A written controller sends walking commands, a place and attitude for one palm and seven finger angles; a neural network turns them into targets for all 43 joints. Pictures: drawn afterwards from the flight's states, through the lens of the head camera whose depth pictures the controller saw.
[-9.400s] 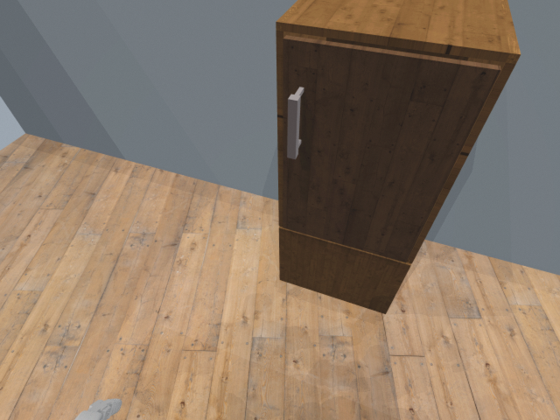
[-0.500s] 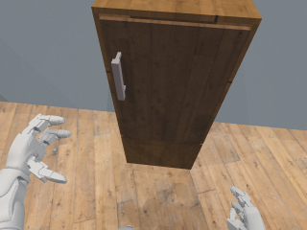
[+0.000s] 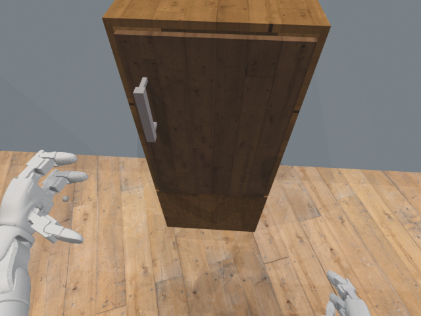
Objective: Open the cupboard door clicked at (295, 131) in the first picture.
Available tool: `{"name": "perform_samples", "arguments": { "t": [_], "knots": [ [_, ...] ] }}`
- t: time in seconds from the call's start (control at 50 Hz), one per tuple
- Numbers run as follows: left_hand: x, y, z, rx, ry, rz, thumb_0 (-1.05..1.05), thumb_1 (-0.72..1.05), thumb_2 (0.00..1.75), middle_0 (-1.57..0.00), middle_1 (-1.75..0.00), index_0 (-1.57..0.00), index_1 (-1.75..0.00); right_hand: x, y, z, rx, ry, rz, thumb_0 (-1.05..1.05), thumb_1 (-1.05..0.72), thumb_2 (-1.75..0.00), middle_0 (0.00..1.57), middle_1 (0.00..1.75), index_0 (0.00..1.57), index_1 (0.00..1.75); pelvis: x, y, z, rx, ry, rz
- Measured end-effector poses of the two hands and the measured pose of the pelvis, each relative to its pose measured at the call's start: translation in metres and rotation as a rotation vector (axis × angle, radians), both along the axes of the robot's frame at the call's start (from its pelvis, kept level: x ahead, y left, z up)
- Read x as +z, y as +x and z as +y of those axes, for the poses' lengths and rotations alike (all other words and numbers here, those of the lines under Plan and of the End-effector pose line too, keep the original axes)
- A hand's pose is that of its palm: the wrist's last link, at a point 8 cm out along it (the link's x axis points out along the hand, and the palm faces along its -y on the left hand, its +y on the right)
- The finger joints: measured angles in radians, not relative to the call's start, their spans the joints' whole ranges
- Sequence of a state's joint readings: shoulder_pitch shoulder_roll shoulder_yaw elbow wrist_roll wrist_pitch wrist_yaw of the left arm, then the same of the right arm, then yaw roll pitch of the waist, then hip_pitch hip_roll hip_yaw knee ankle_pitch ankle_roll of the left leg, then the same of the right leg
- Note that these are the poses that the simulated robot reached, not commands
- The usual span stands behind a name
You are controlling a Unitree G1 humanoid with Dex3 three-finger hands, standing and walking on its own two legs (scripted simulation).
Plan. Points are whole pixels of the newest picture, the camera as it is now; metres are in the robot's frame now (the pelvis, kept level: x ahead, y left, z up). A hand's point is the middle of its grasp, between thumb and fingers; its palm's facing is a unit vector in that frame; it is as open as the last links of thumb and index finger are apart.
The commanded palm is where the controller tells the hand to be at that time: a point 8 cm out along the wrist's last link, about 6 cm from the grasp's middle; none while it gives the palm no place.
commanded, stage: raise the hand with hooked fingers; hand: left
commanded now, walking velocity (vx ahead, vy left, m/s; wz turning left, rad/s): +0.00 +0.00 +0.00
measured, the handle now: (148, 111) +0.54 +0.18 +0.06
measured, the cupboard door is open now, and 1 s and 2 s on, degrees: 0 0 0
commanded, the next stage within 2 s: move the hooked fingers beside the handle in 0.14 s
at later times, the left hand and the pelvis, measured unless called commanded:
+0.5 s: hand (72, 185) +0.32 +0.27 +0.08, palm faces -0.01 -1.00 -0.01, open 14.0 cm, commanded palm +0.30 +0.32 +0.08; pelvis -0.01 +0.00 +0.00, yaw +1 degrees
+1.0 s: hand (86, 161) +0.38 +0.27 +0.07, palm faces -0.03 -1.00 +0.01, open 14.0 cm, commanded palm +0.36 +0.32 +0.08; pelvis +0.00 +0.01 -0.01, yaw +0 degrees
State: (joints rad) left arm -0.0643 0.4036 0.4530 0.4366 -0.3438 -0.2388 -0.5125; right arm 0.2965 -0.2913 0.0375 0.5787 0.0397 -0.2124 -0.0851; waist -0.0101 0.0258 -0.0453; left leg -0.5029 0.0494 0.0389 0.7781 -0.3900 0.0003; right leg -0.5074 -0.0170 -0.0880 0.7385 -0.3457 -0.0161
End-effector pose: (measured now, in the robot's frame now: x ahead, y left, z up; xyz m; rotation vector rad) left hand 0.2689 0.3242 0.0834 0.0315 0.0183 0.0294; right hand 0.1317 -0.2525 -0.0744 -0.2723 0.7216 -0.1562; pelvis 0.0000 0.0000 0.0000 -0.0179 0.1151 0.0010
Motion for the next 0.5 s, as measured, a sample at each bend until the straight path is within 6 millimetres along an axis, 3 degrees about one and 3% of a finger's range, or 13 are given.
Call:
{"name": "perform_samples", "arguments": {
  "t": [0.32,0.5],
  "knots": [
    [0.000,-0.004,0.003,-0.006,-0.015,0.008,-0.01,-0.50,0.30,-0.30,-1.20,-0.30,-1.20,0.001,0.009,0.009,0.024,0.012,-0.033,0.02,-0.90,-0.90,0.20,0.30,0.20,0.30,0.000,-0.004,0.000,0.007,0.000,-0.008],
    [-0.003,0.030,0.000,-0.040,-0.021,0.009,-0.01,-0.51,0.30,-0.30,-1.20,-0.30,-1.20,-0.006,-0.001,0.007,0.016,-0.017,0.022,0.02,-0.90,-0.90,0.20,0.30,0.21,0.30,-0.003,-0.008,0.003,0.015,-0.005,0.013]
  ]
}}
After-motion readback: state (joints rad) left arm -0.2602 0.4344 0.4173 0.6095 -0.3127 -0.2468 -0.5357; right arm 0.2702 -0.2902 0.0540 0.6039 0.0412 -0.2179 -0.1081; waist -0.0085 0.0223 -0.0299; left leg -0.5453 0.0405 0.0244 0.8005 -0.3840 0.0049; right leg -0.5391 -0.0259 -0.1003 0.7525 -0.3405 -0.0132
